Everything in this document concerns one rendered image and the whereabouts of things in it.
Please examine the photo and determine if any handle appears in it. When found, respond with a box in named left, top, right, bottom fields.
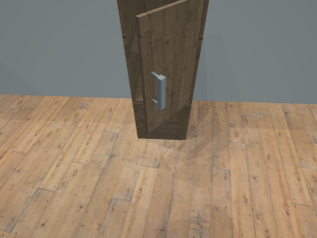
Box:
left=151, top=71, right=166, bottom=110

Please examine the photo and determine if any cupboard door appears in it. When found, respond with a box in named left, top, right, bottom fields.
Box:
left=135, top=0, right=205, bottom=134

